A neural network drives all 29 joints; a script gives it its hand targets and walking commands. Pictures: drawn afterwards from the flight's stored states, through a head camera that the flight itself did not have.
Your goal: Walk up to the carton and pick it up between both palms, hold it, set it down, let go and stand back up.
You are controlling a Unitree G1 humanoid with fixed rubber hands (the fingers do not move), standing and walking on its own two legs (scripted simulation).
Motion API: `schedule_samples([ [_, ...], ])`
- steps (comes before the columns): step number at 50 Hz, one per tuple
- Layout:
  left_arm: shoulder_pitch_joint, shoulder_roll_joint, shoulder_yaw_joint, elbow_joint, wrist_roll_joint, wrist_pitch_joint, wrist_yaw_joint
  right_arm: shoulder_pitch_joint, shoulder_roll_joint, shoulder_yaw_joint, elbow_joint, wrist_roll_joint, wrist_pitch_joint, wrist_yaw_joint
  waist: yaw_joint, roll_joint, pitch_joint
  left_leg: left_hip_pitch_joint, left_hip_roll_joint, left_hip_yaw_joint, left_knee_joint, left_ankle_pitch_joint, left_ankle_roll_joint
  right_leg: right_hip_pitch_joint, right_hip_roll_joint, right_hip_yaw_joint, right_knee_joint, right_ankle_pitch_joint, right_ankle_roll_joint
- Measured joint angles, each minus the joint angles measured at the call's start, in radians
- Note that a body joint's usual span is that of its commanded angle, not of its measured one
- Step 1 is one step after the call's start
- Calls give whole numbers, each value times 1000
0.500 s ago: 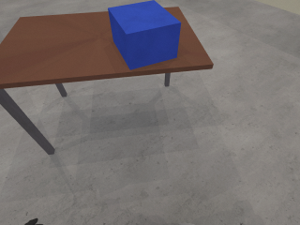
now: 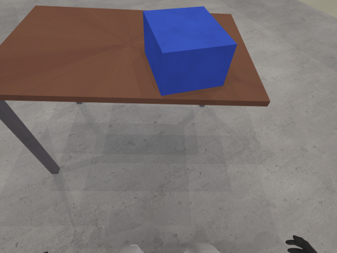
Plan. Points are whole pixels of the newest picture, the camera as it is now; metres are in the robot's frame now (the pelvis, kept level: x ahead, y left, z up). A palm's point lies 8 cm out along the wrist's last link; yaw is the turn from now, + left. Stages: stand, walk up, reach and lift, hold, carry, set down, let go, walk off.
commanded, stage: walk up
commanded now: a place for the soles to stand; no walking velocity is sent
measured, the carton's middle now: (183, 48) +0.79 -0.07 +0.04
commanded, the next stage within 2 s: none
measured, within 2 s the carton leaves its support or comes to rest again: neither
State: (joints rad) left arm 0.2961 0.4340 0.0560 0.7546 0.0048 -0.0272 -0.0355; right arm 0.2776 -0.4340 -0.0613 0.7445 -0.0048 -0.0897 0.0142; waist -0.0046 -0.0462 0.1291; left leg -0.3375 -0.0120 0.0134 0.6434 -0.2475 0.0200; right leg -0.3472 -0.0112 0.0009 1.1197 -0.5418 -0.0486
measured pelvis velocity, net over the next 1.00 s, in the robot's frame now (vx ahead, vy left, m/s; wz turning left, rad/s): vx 0.02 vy -0.02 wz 0.04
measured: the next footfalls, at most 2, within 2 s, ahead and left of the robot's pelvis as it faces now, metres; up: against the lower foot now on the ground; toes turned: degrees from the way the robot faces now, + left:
right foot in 0.18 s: +0.14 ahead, -0.17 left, +0.00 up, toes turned -3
left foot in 0.44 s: +0.06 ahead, +0.10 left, +0.00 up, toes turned +1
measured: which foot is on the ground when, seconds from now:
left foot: down 0.00-0.20, up 0.22-0.42, down 0.44-1.00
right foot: up 0.00-0.16, down 0.18-1.00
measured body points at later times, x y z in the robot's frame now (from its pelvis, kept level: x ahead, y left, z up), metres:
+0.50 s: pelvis +0.02 -0.02 -0.02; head +0.07 -0.04 +0.42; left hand +0.13 +0.32 -0.10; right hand +0.13 -0.35 -0.14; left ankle +0.02 +0.10 -0.72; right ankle +0.10 -0.16 -0.72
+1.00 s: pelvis +0.02 -0.02 +0.00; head +0.03 -0.02 +0.45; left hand +0.09 +0.32 -0.11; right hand +0.16 -0.33 -0.10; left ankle +0.02 +0.10 -0.72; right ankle +0.09 -0.16 -0.72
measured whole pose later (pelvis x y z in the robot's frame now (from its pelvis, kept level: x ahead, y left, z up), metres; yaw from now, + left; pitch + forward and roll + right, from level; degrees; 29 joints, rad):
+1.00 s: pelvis +0.02 -0.02 +0.00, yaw +2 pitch -2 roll +0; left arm 0.18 0.43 0.02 0.95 0.01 -0.04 0.00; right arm 0.14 -0.42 -0.03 0.89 -0.02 0.00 0.02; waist 0.02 0.01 0.07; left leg -0.28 -0.01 -0.01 0.70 -0.37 0.01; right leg -0.36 -0.03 0.03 0.66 -0.26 0.02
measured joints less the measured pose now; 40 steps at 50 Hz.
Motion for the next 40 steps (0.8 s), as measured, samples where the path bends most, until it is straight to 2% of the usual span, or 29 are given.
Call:
schedule_samples([
  [2,-13,8,2,-18,-5,-3,-1,12,1,2,-7,1,0,-7,-6,-17,8,19,1,1,-20,-1,-5,-55,-19,15,-26,35,1],
  [5,-28,16,7,-31,-9,-6,5,19,-6,2,-18,-5,7,-14,-14,-25,27,21,7,0,-4,-21,-17,-89,-49,16,-172,95,19],
  [8,-32,15,10,-20,-8,-16,20,11,-23,4,-27,0,28,-12,-19,-6,42,-8,26,-4,83,-75,-34,-69,-51,4,-349,226,27],
  [9,-33,9,11,-8,-6,-19,25,3,-31,3,-27,3,40,-11,-19,16,48,-23,43,-11,131,-104,-41,-58,-37,-7,-376,271,35],
  [11,-34,-11,6,13,4,-22,36,-20,-38,0,-22,9,68,-15,-21,79,56,-55,71,-52,221,-175,-16,-59,0,-36,-347,256,50],
  [14,-43,-11,-5,27,10,-15,39,-39,-18,7,2,8,98,-26,7,90,35,-97,14,-81,358,-322,0,-85,-9,-26,-308,217,46],
  [18,-73,-3,-1,27,15,-15,48,-56,-16,13,23,6,99,-21,20,105,22,-94,10,-50,373,-302,10,-106,-30,-29,-309,222,53],
  [21,-94,17,5,18,13,-12,49,-59,-18,13,31,1,91,-18,19,101,21,-39,16,-22,253,-281,13,-131,-48,-29,-291,220,61],
  [23,-111,36,7,19,6,-5,51,-65,-7,10,46,-9,81,-17,19,64,35,-6,-7,1,176,-199,3,-146,-77,-8,-263,211,72],
  [24,-117,40,7,22,2,1,53,-64,0,11,51,-18,77,-17,21,42,39,1,-22,14,168,-186,-5,-150,-87,11,-251,209,64],
  [26,-125,29,1,38,-3,9,60,-50,-4,17,58,-23,74,-14,9,53,24,-8,-14,-3,178,-189,-13,-145,-60,15,-238,91,44],
  [27,-128,22,-3,47,-3,8,61,-47,-6,18,65,-22,75,-13,1,65,17,-11,-4,-18,184,-193,-15,-129,-43,7,-253,71,37],
  [28,-129,17,-6,56,-3,3,60,-49,-7,19,72,-19,78,-13,-2,73,15,-7,5,-29,186,-196,-17,-109,-31,0,-289,124,35],
  [29,-125,18,-8,61,-4,-5,57,-53,-5,20,76,-15,82,-12,-2,68,11,-2,8,-31,184,-196,-19,-94,-31,-4,-329,238,35],
  [30,-120,18,-8,64,-4,-12,56,-60,-3,20,76,-9,84,-13,0,62,7,-1,9,-30,188,-197,-21,-89,-31,-4,-338,289,46],
  [32,-113,14,-11,77,0,-19,54,-74,-6,18,79,-4,87,-13,-1,56,-4,-4,9,-32,198,-203,-16,-88,-34,-6,-330,255,70],
  [34,-112,9,-19,96,5,-16,54,-85,-8,12,88,-8,86,-10,1,43,-16,4,-2,-23,185,-192,-13,-88,-45,3,-324,236,78],
  [36,-111,0,-26,115,4,-6,51,-83,-7,11,100,-15,82,-5,6,37,-38,13,-9,-14,159,-179,-9,-89,-46,16,-328,215,64],
  [38,-110,-7,-28,129,6,-2,50,-80,-7,15,109,-21,81,-1,3,48,-54,14,-1,-22,148,-173,-2,-81,-28,15,-325,134,41],
  [40,-106,-3,-24,140,3,-8,48,-85,-2,20,115,-20,81,0,2,53,-56,19,8,-30,143,-171,-4,-58,-13,9,-355,161,28],
])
